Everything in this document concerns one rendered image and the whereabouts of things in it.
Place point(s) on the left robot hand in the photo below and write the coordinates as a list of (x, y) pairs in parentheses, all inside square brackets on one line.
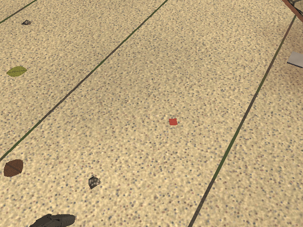
[(60, 220)]

